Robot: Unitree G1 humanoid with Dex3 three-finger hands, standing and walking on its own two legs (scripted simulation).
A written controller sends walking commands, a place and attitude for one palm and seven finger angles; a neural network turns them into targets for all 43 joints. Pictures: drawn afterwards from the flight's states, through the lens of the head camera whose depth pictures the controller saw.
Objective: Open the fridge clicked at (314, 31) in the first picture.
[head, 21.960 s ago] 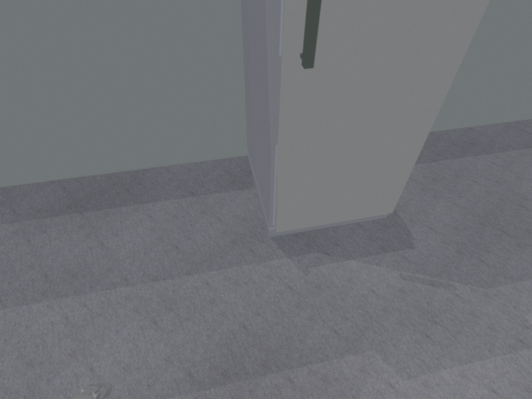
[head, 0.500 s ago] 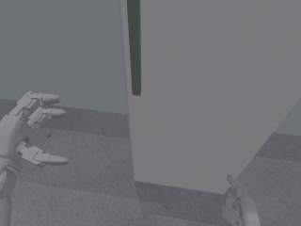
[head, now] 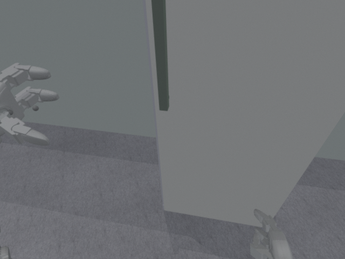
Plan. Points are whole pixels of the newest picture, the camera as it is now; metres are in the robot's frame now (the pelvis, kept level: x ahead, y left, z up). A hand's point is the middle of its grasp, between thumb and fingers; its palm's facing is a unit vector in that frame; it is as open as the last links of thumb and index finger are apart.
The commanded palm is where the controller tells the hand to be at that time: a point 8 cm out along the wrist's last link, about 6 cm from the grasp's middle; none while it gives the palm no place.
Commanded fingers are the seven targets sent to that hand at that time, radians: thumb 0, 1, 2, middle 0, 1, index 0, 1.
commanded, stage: raise the hand to about handle height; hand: left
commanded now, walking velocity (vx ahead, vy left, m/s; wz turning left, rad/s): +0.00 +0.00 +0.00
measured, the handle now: (163, 48) +0.54 +0.09 +0.27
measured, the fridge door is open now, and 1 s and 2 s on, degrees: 0 0 0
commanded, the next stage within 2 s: move the hooked fingers beside the handle in 0.40 s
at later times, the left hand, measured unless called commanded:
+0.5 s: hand (74, 117) +0.30 +0.24 +0.22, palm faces -0.03 -0.99 -0.16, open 14.0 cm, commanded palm +0.27 +0.29 +0.25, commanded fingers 0.00 -0.50 0.30 -0.30 -1.20 -0.30 -1.20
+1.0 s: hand (91, 91) +0.36 +0.22 +0.25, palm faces -0.02 -1.00 -0.09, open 13.9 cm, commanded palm +0.33 +0.26 +0.24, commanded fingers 0.00 -0.50 0.30 -0.30 -1.20 -0.30 -1.20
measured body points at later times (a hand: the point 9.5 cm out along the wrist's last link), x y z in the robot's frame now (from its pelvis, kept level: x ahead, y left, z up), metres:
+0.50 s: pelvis +0.02 -0.02 +0.00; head -0.01 -0.05 +0.45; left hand +0.30 +0.29 +0.23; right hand +0.22 -0.25 -0.06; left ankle +0.08 +0.08 -0.74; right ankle -0.01 -0.12 -0.74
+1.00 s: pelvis +0.05 -0.02 +0.00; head +0.02 -0.05 +0.45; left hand +0.35 +0.27 +0.25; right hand +0.25 -0.25 -0.06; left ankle +0.08 +0.08 -0.74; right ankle -0.01 -0.12 -0.74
